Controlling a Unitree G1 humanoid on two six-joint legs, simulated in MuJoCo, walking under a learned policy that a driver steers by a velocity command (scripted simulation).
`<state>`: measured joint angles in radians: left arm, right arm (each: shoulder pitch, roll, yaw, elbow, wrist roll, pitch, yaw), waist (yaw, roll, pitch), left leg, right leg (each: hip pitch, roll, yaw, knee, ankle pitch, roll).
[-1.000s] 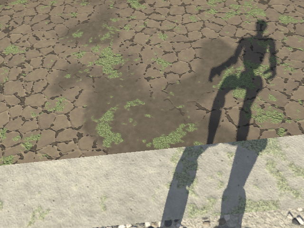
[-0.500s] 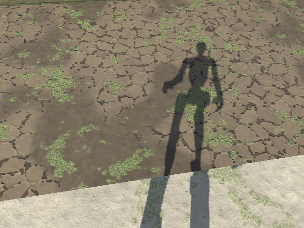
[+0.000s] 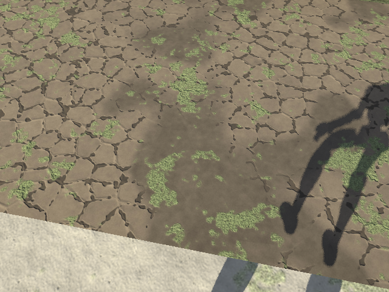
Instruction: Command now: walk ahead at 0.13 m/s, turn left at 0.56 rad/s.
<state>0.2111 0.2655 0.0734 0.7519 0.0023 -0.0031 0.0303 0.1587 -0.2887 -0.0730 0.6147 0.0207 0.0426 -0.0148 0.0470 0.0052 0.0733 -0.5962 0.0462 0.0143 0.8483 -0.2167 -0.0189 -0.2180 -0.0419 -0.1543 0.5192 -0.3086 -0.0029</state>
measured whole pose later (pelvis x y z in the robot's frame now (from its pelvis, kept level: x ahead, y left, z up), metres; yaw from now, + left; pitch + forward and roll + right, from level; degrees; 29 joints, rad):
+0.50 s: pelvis +0.03 -0.02 -0.01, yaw +11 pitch -1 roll +0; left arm 0.20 0.24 0.04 0.77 0.01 0.05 0.02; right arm 0.20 -0.22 -0.03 0.66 0.00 0.05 -0.02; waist 0.00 0.02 0.04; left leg -0.42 -0.07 -0.08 0.58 -0.16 0.02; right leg -0.27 -0.02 0.03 0.63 -0.36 0.01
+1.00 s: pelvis +0.08 -0.03 +0.01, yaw +12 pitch -1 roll +0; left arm 0.32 0.22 0.03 0.85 0.00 0.02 0.03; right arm 0.29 -0.21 -0.04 0.97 0.00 0.00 -0.04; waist 0.01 -0.02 0.02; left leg -0.28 -0.03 -0.12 0.43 -0.14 -0.02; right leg -0.12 0.02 0.01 0.44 -0.32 -0.02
